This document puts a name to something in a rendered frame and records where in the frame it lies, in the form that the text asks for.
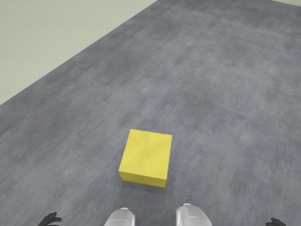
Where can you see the robot left hand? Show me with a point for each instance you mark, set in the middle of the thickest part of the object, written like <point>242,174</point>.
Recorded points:
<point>50,219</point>

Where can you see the left robot thigh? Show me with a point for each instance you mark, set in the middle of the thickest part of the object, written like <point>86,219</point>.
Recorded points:
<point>121,217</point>

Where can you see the carton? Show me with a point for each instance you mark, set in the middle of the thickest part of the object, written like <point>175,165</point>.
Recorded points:
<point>145,158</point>

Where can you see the robot thigh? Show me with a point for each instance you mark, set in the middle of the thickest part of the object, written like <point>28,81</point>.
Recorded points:
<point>191,215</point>
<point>121,217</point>

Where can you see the right robot thigh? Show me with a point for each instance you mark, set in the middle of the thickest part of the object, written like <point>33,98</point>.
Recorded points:
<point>191,215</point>

